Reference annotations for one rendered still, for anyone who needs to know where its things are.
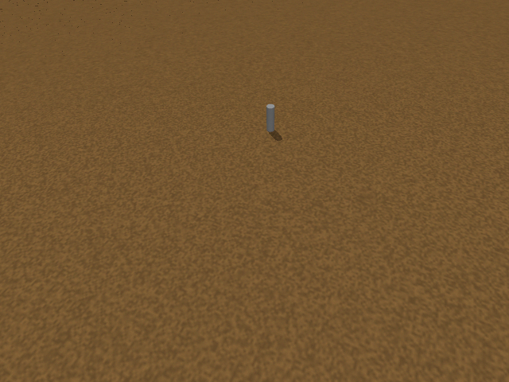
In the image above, can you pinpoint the can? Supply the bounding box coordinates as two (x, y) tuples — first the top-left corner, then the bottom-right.
(266, 104), (274, 132)

